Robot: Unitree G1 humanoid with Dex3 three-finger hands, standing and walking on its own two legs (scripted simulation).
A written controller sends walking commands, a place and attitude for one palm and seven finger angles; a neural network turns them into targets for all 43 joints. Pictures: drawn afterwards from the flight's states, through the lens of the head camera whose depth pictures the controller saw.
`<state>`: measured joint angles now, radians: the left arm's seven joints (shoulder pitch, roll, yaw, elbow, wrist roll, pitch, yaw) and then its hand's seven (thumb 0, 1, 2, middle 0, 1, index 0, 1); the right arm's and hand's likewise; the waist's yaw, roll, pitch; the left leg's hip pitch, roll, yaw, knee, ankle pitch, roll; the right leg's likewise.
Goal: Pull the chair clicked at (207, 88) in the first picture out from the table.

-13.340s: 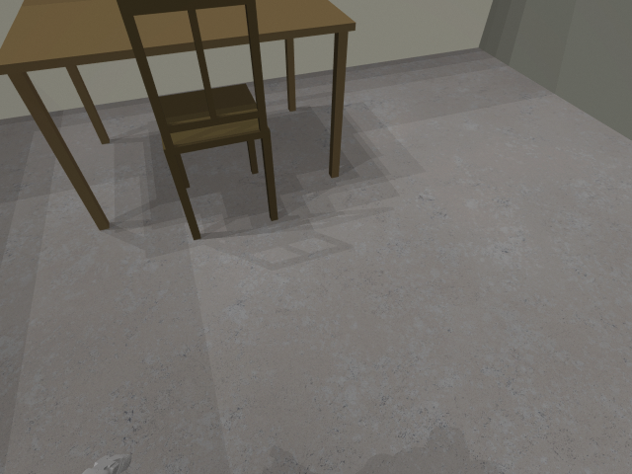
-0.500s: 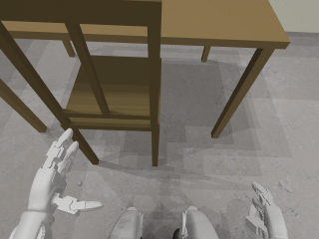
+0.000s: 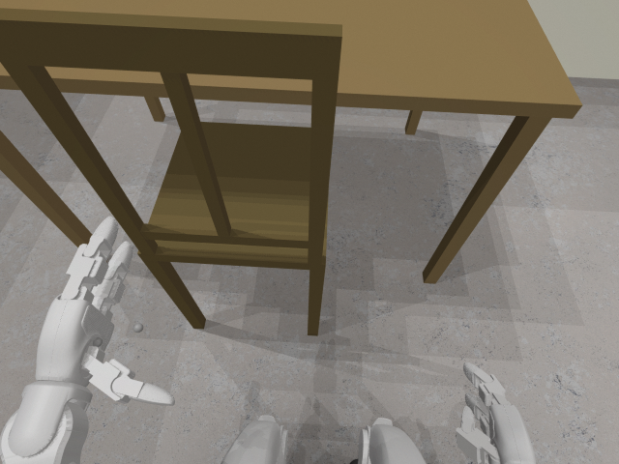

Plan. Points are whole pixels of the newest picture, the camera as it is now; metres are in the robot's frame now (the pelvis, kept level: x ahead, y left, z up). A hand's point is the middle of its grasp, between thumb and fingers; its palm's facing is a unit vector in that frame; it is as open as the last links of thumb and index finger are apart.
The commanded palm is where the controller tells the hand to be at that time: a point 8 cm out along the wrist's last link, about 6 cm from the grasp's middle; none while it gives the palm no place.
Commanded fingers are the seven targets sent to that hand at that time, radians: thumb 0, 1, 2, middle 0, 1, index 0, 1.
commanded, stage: raise the hand toward the chair's back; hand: left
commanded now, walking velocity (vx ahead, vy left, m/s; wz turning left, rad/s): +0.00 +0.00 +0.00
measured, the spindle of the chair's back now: (205, 170) +0.50 +0.20 +0.04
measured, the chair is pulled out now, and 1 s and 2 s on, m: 0.00 0.00 0.00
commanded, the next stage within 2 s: aim the fingers beside a spindle in 0.46 s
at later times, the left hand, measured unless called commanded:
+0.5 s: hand (168, 352) +0.23 +0.18 +0.05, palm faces +0.04 -1.00 -0.07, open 16.9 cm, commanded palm +0.21 +0.24 +0.06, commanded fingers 0.00 -0.50 0.30 -0.06 -0.08 -0.06 -0.08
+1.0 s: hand (178, 317) +0.27 +0.18 +0.04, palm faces +0.00 -1.00 -0.06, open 16.9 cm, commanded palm +0.25 +0.23 +0.04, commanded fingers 0.00 -0.50 0.30 -0.06 -0.08 -0.06 -0.08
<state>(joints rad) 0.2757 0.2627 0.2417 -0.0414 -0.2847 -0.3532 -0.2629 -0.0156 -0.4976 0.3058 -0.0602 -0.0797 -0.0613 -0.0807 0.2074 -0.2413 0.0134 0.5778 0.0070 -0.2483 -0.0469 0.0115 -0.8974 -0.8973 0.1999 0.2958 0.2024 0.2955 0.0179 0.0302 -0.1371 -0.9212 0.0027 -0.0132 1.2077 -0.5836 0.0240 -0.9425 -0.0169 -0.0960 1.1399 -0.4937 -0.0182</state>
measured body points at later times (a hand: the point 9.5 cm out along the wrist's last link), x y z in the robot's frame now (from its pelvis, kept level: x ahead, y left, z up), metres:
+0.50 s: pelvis -0.01 -0.02 +0.00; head +0.06 -0.03 +0.44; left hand +0.22 +0.23 +0.06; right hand +0.17 -0.26 -0.08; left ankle +0.00 +0.10 -0.64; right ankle +0.03 -0.11 -0.64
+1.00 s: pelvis -0.01 -0.02 -0.01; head +0.08 -0.02 +0.43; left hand +0.27 +0.23 +0.05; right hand +0.16 -0.26 -0.09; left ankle +0.00 +0.10 -0.64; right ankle +0.03 -0.11 -0.64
